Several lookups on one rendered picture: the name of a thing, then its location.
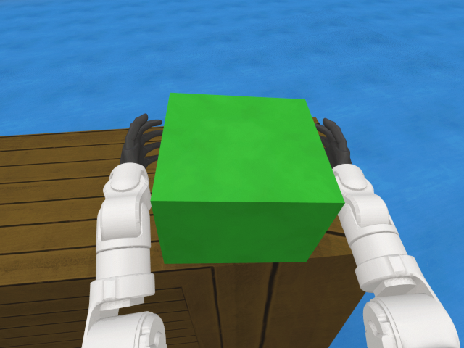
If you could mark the right robot upper arm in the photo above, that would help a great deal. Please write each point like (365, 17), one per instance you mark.
(407, 321)

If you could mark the left robot forearm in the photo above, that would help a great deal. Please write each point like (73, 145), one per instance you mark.
(123, 242)

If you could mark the carton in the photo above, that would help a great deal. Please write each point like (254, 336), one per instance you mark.
(241, 179)

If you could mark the right robot forearm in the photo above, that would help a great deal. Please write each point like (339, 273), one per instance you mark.
(383, 266)

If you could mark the right robot hand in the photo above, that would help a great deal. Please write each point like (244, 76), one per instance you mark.
(334, 143)

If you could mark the left robot upper arm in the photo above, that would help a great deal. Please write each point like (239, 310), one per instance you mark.
(135, 330)

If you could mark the pedestal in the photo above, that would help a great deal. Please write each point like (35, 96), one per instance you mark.
(51, 191)

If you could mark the left robot hand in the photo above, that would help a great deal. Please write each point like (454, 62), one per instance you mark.
(133, 149)

